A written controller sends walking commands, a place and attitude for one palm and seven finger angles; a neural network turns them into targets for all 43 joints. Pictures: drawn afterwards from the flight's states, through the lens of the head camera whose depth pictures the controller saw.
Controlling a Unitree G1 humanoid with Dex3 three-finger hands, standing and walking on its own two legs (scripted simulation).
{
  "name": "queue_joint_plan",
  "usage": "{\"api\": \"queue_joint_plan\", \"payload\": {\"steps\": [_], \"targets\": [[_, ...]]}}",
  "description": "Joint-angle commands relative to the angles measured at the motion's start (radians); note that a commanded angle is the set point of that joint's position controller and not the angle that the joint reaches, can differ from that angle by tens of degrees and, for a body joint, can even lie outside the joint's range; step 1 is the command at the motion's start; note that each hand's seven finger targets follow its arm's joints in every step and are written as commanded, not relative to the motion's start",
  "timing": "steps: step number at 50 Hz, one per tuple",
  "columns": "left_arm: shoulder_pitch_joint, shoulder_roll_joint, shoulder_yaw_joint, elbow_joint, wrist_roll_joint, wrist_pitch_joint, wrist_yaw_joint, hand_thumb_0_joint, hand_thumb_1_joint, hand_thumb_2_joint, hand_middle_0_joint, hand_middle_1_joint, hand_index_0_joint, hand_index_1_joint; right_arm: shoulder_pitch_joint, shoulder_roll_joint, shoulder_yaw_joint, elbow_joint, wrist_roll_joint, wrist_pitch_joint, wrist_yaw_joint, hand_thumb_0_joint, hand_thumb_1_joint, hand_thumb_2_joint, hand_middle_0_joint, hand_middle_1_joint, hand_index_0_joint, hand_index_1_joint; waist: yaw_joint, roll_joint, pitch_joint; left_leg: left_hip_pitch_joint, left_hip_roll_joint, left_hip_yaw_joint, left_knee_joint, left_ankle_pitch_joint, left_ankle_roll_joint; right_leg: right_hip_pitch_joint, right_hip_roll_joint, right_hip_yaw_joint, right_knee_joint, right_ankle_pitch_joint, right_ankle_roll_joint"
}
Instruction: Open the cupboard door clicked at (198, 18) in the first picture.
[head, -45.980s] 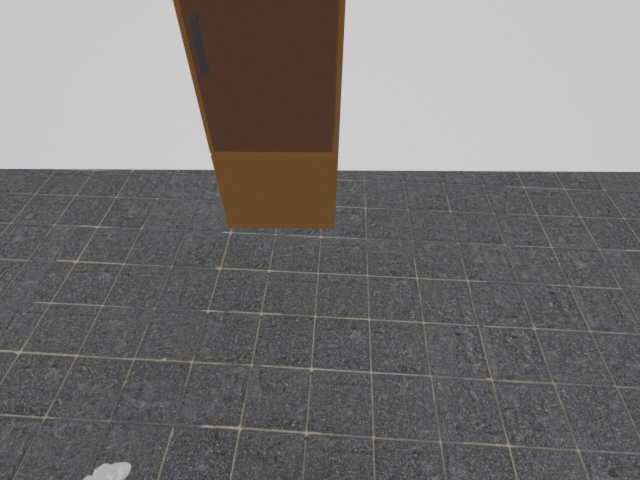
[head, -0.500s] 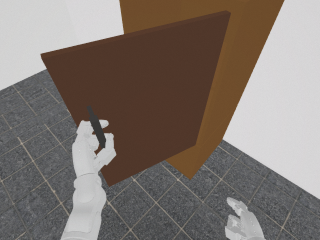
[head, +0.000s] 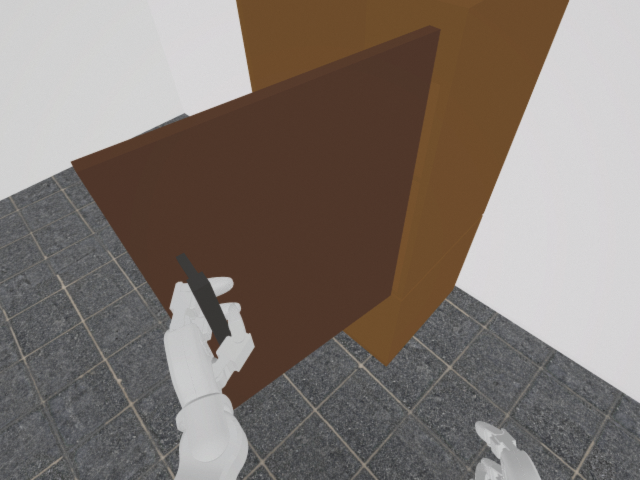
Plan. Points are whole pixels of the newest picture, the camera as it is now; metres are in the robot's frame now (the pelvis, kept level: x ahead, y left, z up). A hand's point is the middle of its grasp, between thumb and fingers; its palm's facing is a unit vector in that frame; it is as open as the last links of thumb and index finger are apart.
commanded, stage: open thumb and fingers to let go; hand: left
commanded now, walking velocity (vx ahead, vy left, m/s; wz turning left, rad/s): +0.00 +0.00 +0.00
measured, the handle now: (208, 307) +0.31 +0.15 +0.07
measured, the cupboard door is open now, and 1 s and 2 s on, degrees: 81 81 81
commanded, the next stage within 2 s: slide the hand sideways off the handle in 0.72 s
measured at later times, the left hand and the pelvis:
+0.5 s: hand (235, 334) +0.27 +0.11 +0.07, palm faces +0.39 -0.92 +0.02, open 13.4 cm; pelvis -0.01 +0.01 +0.00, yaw +0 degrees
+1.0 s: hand (225, 360) +0.24 +0.12 +0.07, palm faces -0.04 -1.00 -0.07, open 15.9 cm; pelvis -0.02 +0.03 +0.00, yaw +0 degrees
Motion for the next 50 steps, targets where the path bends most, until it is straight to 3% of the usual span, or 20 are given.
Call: {"api": "queue_joint_plan", "payload": {"steps": [1, 3, 6, 9, 11, 13, 15, 17, 20, 26, 32, 35, 38, 41, 42, 43, 44, 46, 48, 50], "targets": [[-0.203, 0.051, 0.052, -0.191, -0.016, -0.075, -0.016, 0.000, 0.480, 0.720, -0.370, -1.305, -0.370, -1.305, -0.120, -0.057, -0.019, -0.151, 0.007, -0.062, -0.014, 0.000, -0.900, -0.900, 0.200, 0.300, 0.200, 0.300, 0.002, -0.141, -0.188, -0.010, -0.037, -0.005, -0.047, 0.157, 0.036, 0.205, -0.095, 0.218, -0.233, 0.333, 0.092], [-0.197, 0.035, 0.042, -0.184, -0.033, -0.073, -0.032, 0.000, 0.340, 0.660, -0.360, -1.290, -0.360, -1.290, -0.126, -0.057, -0.017, -0.153, 0.009, -0.063, -0.014, 0.000, -0.900, -0.900, 0.200, 0.300, 0.200, 0.300, 0.006, -0.117, -0.190, 0.004, -0.036, -0.003, -0.055, 0.164, 0.037, 0.204, -0.092, 0.206, -0.226, 0.351, 0.093], [-0.197, 0.045, 0.055, -0.170, -0.048, -0.073, -0.048, 0.000, 0.130, 0.570, -0.345, -1.268, -0.345, -1.268, -0.118, -0.064, -0.016, -0.154, 0.009, -0.064, -0.015, 0.000, -0.900, -0.900, 0.200, 0.300, 0.200, 0.300, 0.001, -0.142, -0.180, 0.006, -0.034, -0.008, -0.060, 0.175, 0.037, 0.210, -0.090, 0.194, -0.223, 0.387, 0.098], [-0.250, 0.035, 0.044, -0.166, -0.048, -0.079, -0.050, 0.000, -0.080, 0.480, -0.330, -1.245, -0.330, -1.245, -0.129, -0.062, -0.012, -0.154, 0.007, -0.066, -0.015, 0.000, -0.900, -0.900, 0.200, 0.300, 0.200, 0.300, -0.005, -0.140, -0.159, 0.011, -0.034, -0.008, -0.064, 0.152, 0.040, 0.175, -0.086, 0.185, -0.227, 0.315, 0.096], [-0.225, 0.058, 0.070, -0.148, -0.045, -0.082, -0.048, 0.000, -0.220, 0.420, -0.320, -1.230, -0.320, -1.230, -0.126, -0.064, -0.014, -0.154, 0.006, -0.066, -0.014, 0.000, -0.900, -0.900, 0.200, 0.300, 0.200, 0.300, 0.004, -0.142, -0.164, 0.009, -0.034, -0.009, -0.062, 0.156, 0.040, 0.184, -0.086, 0.191, -0.230, 0.317, 0.095], [-0.253, 0.027, 0.032, -0.162, -0.036, -0.081, -0.046, 0.000, -0.360, 0.360, -0.310, -1.215, -0.310, -1.215, -0.133, -0.060, -0.010, -0.162, 0.007, -0.064, -0.010, 0.000, -0.900, -0.900, 0.200, 0.300, 0.200, 0.300, 0.002, -0.116, -0.168, 0.018, -0.035, -0.005, -0.070, 0.151, 0.041, 0.165, -0.081, 0.170, -0.220, 0.283, 0.087], [-0.243, 0.042, 0.058, -0.141, -0.037, -0.079, -0.038, 0.000, -0.500, 0.300, -0.300, -1.200, -0.300, -1.200, -0.131, -0.060, -0.012, -0.161, 0.007, -0.064, -0.010, 0.000, -0.900, -0.900, 0.200, 0.300, 0.200, 0.300, 0.008, -0.125, -0.167, 0.015, -0.034, -0.006, -0.069, 0.147, 0.040, 0.162, -0.077, 0.165, -0.219, 0.270, 0.085], [-0.253, 0.035, 0.044, -0.147, -0.030, -0.077, -0.035, 0.000, -0.500, 0.300, -0.300, -1.200, -0.300, -1.200, -0.135, -0.060, -0.012, -0.162, 0.007, -0.060, -0.009, 0.000, -0.900, -0.900, 0.200, 0.300, 0.200, 0.300, 0.007, -0.114, -0.170, 0.023, -0.033, -0.005, -0.071, 0.158, 0.042, 0.157, -0.074, 0.157, -0.212, 0.277, 0.081], [-0.301, 0.011, 0.011, -0.153, -0.017, -0.073, -0.020, 0.000, -0.500, 0.300, -0.275, -1.050, -0.275, -1.050, -0.137, -0.062, -0.010, -0.167, 0.007, -0.059, -0.006, 0.000, -0.900, -0.900, 0.200, 0.300, 0.200, 0.300, -0.002, -0.095, -0.159, 0.036, -0.030, -0.008, -0.076, 0.151, 0.043, 0.117, -0.057, 0.123, -0.195, 0.226, 0.068], [-0.277, -0.018, -0.020, -0.143, 0.011, -0.047, 0.015, 0.000, -0.500, 0.300, -0.225, -0.750, -0.225, -0.750, -0.131, -0.063, -0.010, -0.180, 0.005, -0.052, -0.001, 0.000, -0.900, -0.900, 0.200, 0.300, 0.200, 0.300, 0.008, -0.089, -0.168, 0.041, -0.026, -0.015, -0.087, 0.165, 0.043, 0.109, -0.037, 0.086, -0.166, 0.217, 0.053], [-0.321, -0.010, -0.008, -0.126, 0.026, -0.025, 0.044, 0.000, -0.500, 0.300, -0.175, -0.450, -0.175, -0.450, -0.142, -0.061, -0.007, -0.175, 0.003, -0.044, -0.004, 0.000, -0.900, -0.900, 0.200, 0.300, 0.200, 0.300, 0.010, -0.108, -0.158, 0.029, -0.023, -0.019, -0.090, 0.134, 0.041, 0.089, -0.034, 0.080, -0.168, 0.155, 0.051], [-0.329, -0.032, -0.022, -0.129, 0.023, -0.017, 0.047, 0.000, -0.500, 0.300, -0.150, -0.300, -0.150, -0.300, -0.148, -0.056, -0.004, -0.177, 0.005, -0.041, -0.004, 0.000, -0.900, -0.900, 0.200, 0.300, 0.200, 0.300, 0.011, -0.085, -0.154, 0.034, -0.024, -0.016, -0.092, 0.129, 0.040, 0.085, -0.031, 0.079, -0.172, 0.140, 0.048], [-0.334, -0.029, -0.014, -0.126, 0.010, -0.015, 0.046, 0.000, -0.500, 0.300, -0.150, -0.300, -0.150, -0.300, -0.152, -0.058, -0.004, -0.174, 0.006, -0.040, -0.005, 0.000, -0.900, -0.900, 0.200, 0.300, 0.200, 0.300, 0.011, -0.107, -0.163, 0.034, -0.023, -0.020, -0.093, 0.125, 0.039, 0.089, -0.030, 0.078, -0.173, 0.127, 0.049], [-0.334, -0.044, -0.025, -0.129, 0.008, -0.008, 0.050, 0.000, -0.500, 0.300, -0.150, -0.300, -0.150, -0.300, -0.154, -0.059, -0.003, -0.176, 0.008, -0.042, 0.000, 0.000, -0.900, -0.900, 0.200, 0.300, 0.200, 0.300, 0.014, -0.082, -0.157, 0.037, -0.022, -0.025, -0.096, 0.124, 0.037, 0.081, -0.025, 0.068, -0.167, 0.122, 0.044], [-0.324, 0.056, -0.207, -0.111, 0.103, -0.051, -0.154, 0.000, -0.500, 0.300, -0.150, -0.300, -0.150, -0.300, -0.093, -0.098, -0.001, -0.141, 0.016, -0.043, 0.006, 0.000, -0.900, -0.900, 0.200, 0.300, 0.200, 0.300, -0.073, -0.122, -0.097, 0.057, -0.018, -0.020, -0.080, 0.142, 0.051, 0.024, -0.034, 0.100, -0.152, 0.208, 0.052], [-0.377, 0.136, -0.112, -0.172, 0.067, -0.098, -0.262, 0.000, -0.500, 0.300, -0.150, -0.300, -0.150, -0.300, -0.079, -0.094, -0.010, -0.163, 0.023, -0.047, -0.001, 0.000, -0.900, -0.900, 0.200, 0.300, 0.200, 0.300, -0.045, -0.087, -0.164, 0.058, -0.017, -0.022, -0.078, 0.157, 0.056, 0.056, -0.036, 0.095, -0.134, 0.245, 0.046], [-0.370, 0.145, -0.128, -0.203, 0.045, -0.126, -0.349, 0.000, -0.500, 0.300, -0.150, -0.300, -0.150, -0.300, -0.087, -0.096, -0.008, -0.179, 0.027, -0.057, -0.006, 0.000, -0.900, -0.900, 0.200, 0.300, 0.200, 0.300, -0.033, -0.045, -0.199, 0.074, -0.021, -0.016, -0.076, 0.158, 0.058, 0.077, -0.038, 0.105, -0.130, 0.258, 0.045], [-0.350, 0.136, -0.146, -0.205, -0.036, -0.148, -0.504, 0.000, -0.500, 0.300, -0.150, -0.300, -0.150, -0.300, -0.076, -0.101, -0.003, -0.196, 0.050, -0.082, -0.012, 0.000, -0.900, -0.900, 0.200, 0.300, 0.200, 0.300, -0.043, -0.027, -0.184, 0.084, -0.021, -0.022, -0.082, 0.147, 0.057, 0.076, -0.032, 0.101, -0.133, 0.246, 0.043], [-0.337, 0.119, -0.104, -0.188, -0.146, -0.138, -0.577, 0.000, -0.500, 0.300, -0.150, -0.300, -0.150, -0.300, -0.091, -0.096, 0.005, -0.215, 0.071, -0.108, -0.022, 0.000, -0.900, -0.900, 0.200, 0.300, 0.200, 0.300, -0.036, -0.049, -0.145, 0.072, -0.021, -0.032, -0.095, 0.088, 0.052, 0.057, -0.022, 0.087, -0.154, 0.166, 0.048], [-0.319, 0.104, -0.063, -0.181, -0.205, -0.117, -0.573, 0.000, -0.500, 0.300, -0.150, -0.300, -0.150, -0.300, -0.101, -0.100, 0.007, -0.228, 0.082, -0.133, -0.026, 0.000, -0.900, -0.900, 0.200, 0.300, 0.200, 0.300, -0.022, -0.083, -0.131, 0.057, -0.022, -0.042, -0.108, 0.031, 0.047, 0.040, -0.016, 0.073, -0.168, 0.072, 0.052]]}}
